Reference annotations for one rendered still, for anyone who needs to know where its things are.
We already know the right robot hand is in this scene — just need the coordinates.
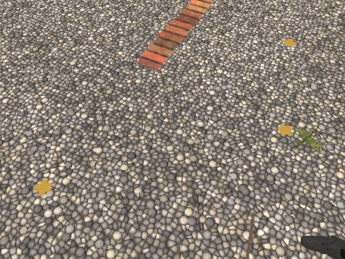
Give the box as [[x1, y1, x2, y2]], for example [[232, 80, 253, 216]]
[[301, 236, 345, 259]]

